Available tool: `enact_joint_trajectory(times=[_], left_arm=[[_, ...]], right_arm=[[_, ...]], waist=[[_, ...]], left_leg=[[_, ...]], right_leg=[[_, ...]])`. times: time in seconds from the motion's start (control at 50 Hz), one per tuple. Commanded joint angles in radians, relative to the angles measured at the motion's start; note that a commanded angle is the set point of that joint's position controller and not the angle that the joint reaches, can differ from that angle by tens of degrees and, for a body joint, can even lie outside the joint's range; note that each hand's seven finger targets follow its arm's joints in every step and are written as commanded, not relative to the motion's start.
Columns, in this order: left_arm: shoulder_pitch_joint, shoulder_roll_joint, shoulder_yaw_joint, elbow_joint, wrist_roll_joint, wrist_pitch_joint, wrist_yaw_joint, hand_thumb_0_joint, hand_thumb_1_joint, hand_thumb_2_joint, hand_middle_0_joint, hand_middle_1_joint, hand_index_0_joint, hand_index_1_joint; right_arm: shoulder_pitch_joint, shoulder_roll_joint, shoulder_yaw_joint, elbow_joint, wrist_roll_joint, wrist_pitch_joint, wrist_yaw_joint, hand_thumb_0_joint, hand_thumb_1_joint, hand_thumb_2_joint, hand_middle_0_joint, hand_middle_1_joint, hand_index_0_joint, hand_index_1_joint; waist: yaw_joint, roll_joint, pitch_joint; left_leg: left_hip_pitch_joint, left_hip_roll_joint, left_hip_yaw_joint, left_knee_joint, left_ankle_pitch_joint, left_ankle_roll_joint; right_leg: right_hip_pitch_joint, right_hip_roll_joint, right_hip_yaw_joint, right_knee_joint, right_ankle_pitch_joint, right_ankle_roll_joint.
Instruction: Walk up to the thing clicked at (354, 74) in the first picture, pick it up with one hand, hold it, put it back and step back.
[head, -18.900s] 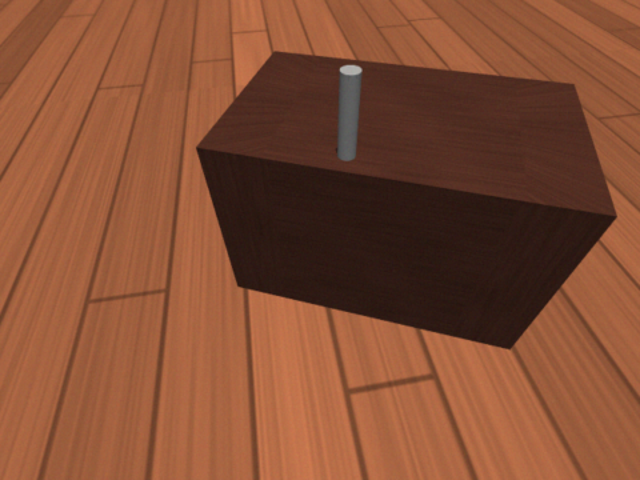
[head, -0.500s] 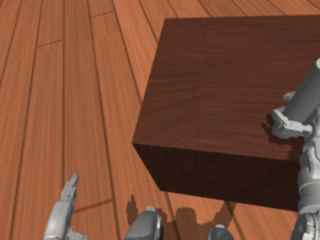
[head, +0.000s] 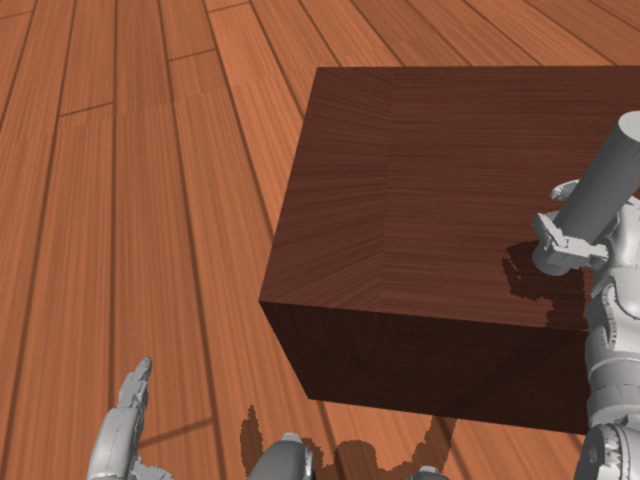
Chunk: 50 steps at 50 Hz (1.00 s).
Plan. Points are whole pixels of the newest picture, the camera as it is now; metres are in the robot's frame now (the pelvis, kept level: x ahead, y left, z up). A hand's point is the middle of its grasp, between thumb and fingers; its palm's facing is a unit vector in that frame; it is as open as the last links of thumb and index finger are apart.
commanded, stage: settle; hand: right
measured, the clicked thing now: (589, 207) +0.43 -0.24 +0.10
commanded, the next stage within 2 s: lift in 0.46 s
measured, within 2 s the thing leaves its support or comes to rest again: neither
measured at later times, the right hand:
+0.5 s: hand (564, 210) +0.43 -0.22 +0.09, palm faces +0.20 +0.98 +0.01, open 6.5 cm
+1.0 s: hand (574, 188) +0.42 -0.21 +0.14, palm faces +0.20 +0.98 +0.01, open 6.5 cm
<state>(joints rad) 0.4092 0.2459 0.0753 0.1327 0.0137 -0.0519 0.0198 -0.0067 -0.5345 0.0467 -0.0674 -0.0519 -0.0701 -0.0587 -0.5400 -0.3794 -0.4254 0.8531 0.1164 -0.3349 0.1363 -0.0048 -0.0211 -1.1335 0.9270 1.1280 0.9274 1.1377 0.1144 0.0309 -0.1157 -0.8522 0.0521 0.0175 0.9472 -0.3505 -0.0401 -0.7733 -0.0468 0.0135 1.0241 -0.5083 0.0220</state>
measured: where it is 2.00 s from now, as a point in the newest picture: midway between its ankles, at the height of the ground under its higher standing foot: outside the picture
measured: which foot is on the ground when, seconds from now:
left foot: down 0.00-1.00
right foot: down 0.00-1.00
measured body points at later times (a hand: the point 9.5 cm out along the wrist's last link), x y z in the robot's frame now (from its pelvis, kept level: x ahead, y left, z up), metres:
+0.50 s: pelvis +0.00 +0.01 +0.01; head +0.07 -0.01 +0.46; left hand +0.15 +0.27 -0.02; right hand +0.42 -0.27 +0.09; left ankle +0.06 +0.15 -0.67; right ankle -0.01 -0.13 -0.67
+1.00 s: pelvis +0.02 +0.00 +0.03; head +0.05 -0.01 +0.48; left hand +0.17 +0.26 -0.02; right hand +0.40 -0.26 +0.14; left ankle +0.06 +0.15 -0.67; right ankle -0.01 -0.13 -0.67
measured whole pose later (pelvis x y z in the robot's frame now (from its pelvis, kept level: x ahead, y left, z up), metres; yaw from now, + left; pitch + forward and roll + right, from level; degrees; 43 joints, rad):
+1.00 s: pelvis +0.02 +0.00 +0.03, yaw +0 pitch +8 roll +1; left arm 0.35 0.22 0.06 0.34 -0.01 -0.07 0.06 -0.01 -0.55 0.05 -0.06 -0.05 -0.06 -0.06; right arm -0.45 -0.29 -0.32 0.63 0.15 -0.19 0.05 -0.01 -0.02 -1.14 0.93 1.12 0.93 1.13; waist 0.06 0.00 -0.09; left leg -0.58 0.05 0.02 0.74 -0.29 -0.04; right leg -0.50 -0.04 0.00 0.79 -0.44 0.02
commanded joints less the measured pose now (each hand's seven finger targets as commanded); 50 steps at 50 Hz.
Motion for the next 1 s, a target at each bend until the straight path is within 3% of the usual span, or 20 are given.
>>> enact_joint_trajectory(times=[0.0,0.04,0.08,0.12,0.14,0.18,0.22,0.28,0.34,0.38,0.58,0.62,0.64,0.68,0.74,0.78,0.82,0.88,0.94,0.98], left_arm=[[-0.019,0.131,0.066,-0.174,-0.007,-0.061,0.018,0.0,-0.547,0.045,-0.058,-0.052,-0.058,-0.052],[-0.008,0.154,0.09,-0.155,-0.004,-0.059,0.024,0.0,-0.548,0.047,-0.059,-0.051,-0.057,-0.052],[0.041,0.146,0.089,-0.112,-0.005,-0.057,0.021,0.0,-0.542,0.043,-0.058,-0.054,-0.059,-0.052],[-0.029,0.139,0.076,-0.172,-0.01,-0.069,0.028,0.0,-0.547,0.045,-0.057,-0.051,-0.056,-0.052],[-0.012,0.166,0.103,-0.138,-0.008,-0.068,0.032,0.0,-0.548,0.045,-0.058,-0.051,-0.058,-0.051],[0.015,0.127,0.069,-0.093,-0.006,-0.068,0.026,0.0,-0.549,0.047,-0.056,-0.051,-0.055,-0.052],[-0.029,0.109,0.05,-0.123,-0.012,-0.075,0.031,0.0,-0.554,0.05,-0.057,-0.051,-0.054,-0.053],[-0.008,0.124,0.056,-0.112,-0.009,-0.074,0.033,0.0,-0.558,0.052,-0.057,-0.05,-0.053,-0.054],[-0.008,0.139,0.075,-0.067,-0.009,-0.073,0.035,0.0,-0.553,0.048,-0.056,-0.05,-0.054,-0.052],[-0.05,0.124,0.061,-0.092,-0.011,-0.078,0.033,0.0,-0.558,0.051,-0.057,-0.049,-0.053,-0.053],[-0.033,0.126,0.064,-0.025,-0.014,-0.081,0.04,0.0,-0.556,0.047,-0.062,-0.059,-0.061,-0.059],[-0.083,0.122,0.044,-0.1,-0.017,-0.088,0.039,0.0,-0.559,0.05,-0.062,-0.059,-0.06,-0.061],[-0.045,0.146,0.08,-0.074,-0.017,-0.085,0.045,0.0,-0.555,0.047,-0.061,-0.059,-0.061,-0.06],[-0.011,0.124,0.058,-0.022,-0.014,-0.08,0.039,0.0,-0.554,0.047,-0.061,-0.059,-0.06,-0.06],[-0.071,0.107,0.047,-0.037,-0.017,-0.083,0.043,0.0,-0.563,0.051,-0.061,-0.056,-0.057,-0.06],[-0.022,0.117,0.062,0.036,-0.013,-0.074,0.041,0.0,-0.561,0.051,-0.059,-0.058,-0.057,-0.061],[-0.09,0.122,0.06,0.0,-0.019,-0.076,0.046,0.0,-0.564,0.051,-0.059,-0.056,-0.055,-0.06],[-0.098,0.15,0.088,0.006,-0.022,-0.073,0.051,0.0,-0.559,0.05,-0.057,-0.056,-0.054,-0.06],[-0.102,0.091,0.038,0.035,-0.026,-0.068,0.054,0.0,-0.561,0.052,-0.056,-0.054,-0.052,-0.058],[-0.084,0.093,0.052,0.106,-0.03,-0.064,0.056,0.0,-0.556,0.048,-0.056,-0.055,-0.054,-0.058]], right_arm=[[-0.411,-0.25,-0.043,-0.274,0.021,-0.073,0.0,0.0,-0.531,-1.282,1.373,1.403,1.393,1.404],[-0.413,-0.273,-0.049,-0.26,0.013,-0.069,-0.009,0.0,-0.562,-1.307,1.374,1.417,1.393,1.418],[-0.343,-0.176,-0.006,-0.171,0.022,-0.049,-0.001,0.0,-0.57,-1.311,1.363,1.414,1.382,1.415],[-0.458,-0.263,-0.043,-0.312,0.024,-0.071,-0.011,0.0,-0.562,-1.308,1.367,1.416,1.386,1.417],[-0.413,-0.275,-0.047,-0.259,0.016,-0.06,-0.015,0.0,-0.581,-1.313,1.376,1.421,1.394,1.422],[-0.399,-0.203,-0.016,-0.243,0.026,-0.052,-0.008,0.0,-0.579,-1.314,1.379,1.425,1.397,1.425],[-0.42,-0.225,-0.016,-0.26,0.024,-0.056,-0.008,0.0,-0.57,-1.309,1.373,1.419,1.393,1.419],[-0.416,-0.232,-0.023,-0.255,0.023,-0.045,-0.009,0.0,-0.591,-1.316,1.365,1.417,1.383,1.418],[-0.387,-0.228,-0.023,-0.207,0.023,-0.033,-0.012,0.0,-0.583,-1.314,1.352,1.411,1.371,1.412],[-0.431,-0.261,-0.037,-0.277,0.024,-0.04,-0.016,0.0,-0.603,-1.316,1.362,1.414,1.38,1.415],[-0.403,-0.208,0.002,-0.222,0.028,-0.013,-0.012,0.0,-0.559,-1.321,1.342,1.413,1.359,1.414],[-0.451,-0.231,-0.006,-0.35,0.034,-0.021,-0.022,0.0,-0.564,-1.301,1.332,1.394,1.347,1.394],[-0.451,-0.24,-0.006,-0.308,0.027,-0.015,-0.032,0.0,-0.565,-1.306,1.335,1.399,1.351,1.399],[-0.346,-0.166,0.026,-0.234,0.031,0.004,-0.035,0.0,-0.566,-1.289,1.324,1.382,1.338,1.382],[-0.431,-0.224,0.007,-0.386,0.028,-0.003,-0.056,0.0,-0.579,-1.293,1.334,1.388,1.347,1.388],[-0.346,-0.157,0.035,-0.357,0.034,0.02,-0.058,0.0,-0.576,-1.31,1.344,1.406,1.359,1.406],[-0.408,-0.216,0.014,-0.476,0.033,0.021,-0.072,0.0,-0.569,-1.297,1.335,1.393,1.349,1.393],[-0.292,-0.112,0.068,-0.428,0.042,0.062,-0.079,0.0,-0.584,-1.3,1.352,1.403,1.365,1.403],[-0.301,-0.097,0.088,-0.505,0.046,0.08,-0.09,0.0,-0.59,-1.294,1.356,1.4,1.368,1.399],[-0.276,-0.102,0.088,-0.511,0.049,0.109,-0.101,0.0,-0.583,-1.308,1.361,1.414,1.376,1.414]], waist=[[-0.019,-0.113,-0.385],[-0.024,-0.125,-0.404],[-0.002,-0.08,-0.302],[-0.006,-0.088,-0.402],[-0.023,-0.117,-0.392],[-0.014,-0.087,-0.344],[-0.011,-0.085,-0.365],[-0.012,-0.095,-0.413],[-0.015,-0.077,-0.329],[-0.026,-0.105,-0.368],[-0.025,-0.108,-0.326],[-0.038,-0.103,-0.398],[-0.028,-0.114,-0.385],[-0.038,-0.107,-0.31],[-0.054,-0.145,-0.387],[-0.055,-0.127,-0.327],[-0.068,-0.145,-0.403],[-0.062,-0.088,-0.362],[-0.069,-0.081,-0.311],[-0.076,-0.092,-0.243]], left_leg=[[0.292,-0.042,0.015,-0.102,0.177,0.047],[0.318,-0.043,0.014,-0.108,0.196,0.049],[0.276,-0.048,0.021,-0.12,0.166,0.046],[0.313,-0.044,0.011,-0.129,0.173,0.043],[0.334,-0.04,0.008,-0.133,0.186,0.043],[0.318,-0.043,0.015,-0.129,0.207,0.044],[0.335,-0.041,0.01,-0.135,0.231,0.042],[0.364,-0.042,0.01,-0.134,0.272,0.042],[0.352,-0.037,0.005,-0.159,0.213,0.039],[0.363,-0.037,0.005,-0.163,0.194,0.04],[0.361,-0.041,0.017,-0.181,0.222,0.043],[0.398,-0.045,0.022,-0.188,0.241,0.043],[0.388,-0.046,0.021,-0.191,0.246,0.044],[0.381,-0.046,0.03,-0.198,0.24,0.044],[0.427,-0.044,0.023,-0.203,0.295,0.046],[0.427,-0.046,0.03,-0.21,0.298,0.045],[0.483,-0.045,0.028,-0.216,0.349,0.045],[0.504,-0.049,0.04,-0.234,0.36,0.043],[0.527,-0.046,0.041,-0.262,0.345,0.041],[0.516,-0.043,0.04,-0.286,0.295,0.04]], right_leg=[[0.146,0.041,-0.006,-0.178,0.284,-0.019],[0.173,0.044,-0.012,-0.184,0.296,-0.019],[0.141,0.044,-0.008,-0.199,0.265,-0.021],[0.18,0.04,-0.009,-0.195,0.263,-0.024],[0.185,0.046,-0.017,-0.198,0.27,-0.023],[0.164,0.046,-0.011,-0.198,0.302,-0.023],[0.186,0.044,-0.017,-0.194,0.322,-0.024],[0.222,0.045,-0.017,-0.194,0.37,-0.022],[0.168,0.049,-0.022,-0.215,0.287,-0.029],[0.19,0.046,-0.02,-0.226,0.271,-0.027],[0.239,0.043,-0.015,-0.259,0.319,-0.019],[0.286,0.038,-0.009,-0.27,0.355,-0.015],[0.301,0.04,-0.015,-0.272,0.359,-0.013],[0.281,0.041,-0.011,-0.286,0.369,-0.009],[0.327,0.041,-0.018,-0.283,0.443,-0.007],[0.318,0.041,-0.016,-0.298,0.449,-0.005],[0.373,0.038,-0.017,-0.302,0.518,-0.003],[0.391,0.035,-0.012,-0.328,0.538,-0.002],[0.388,0.036,-0.02,-0.355,0.507,-0.005],[0.378,0.039,-0.028,-0.385,0.42,-0.01]])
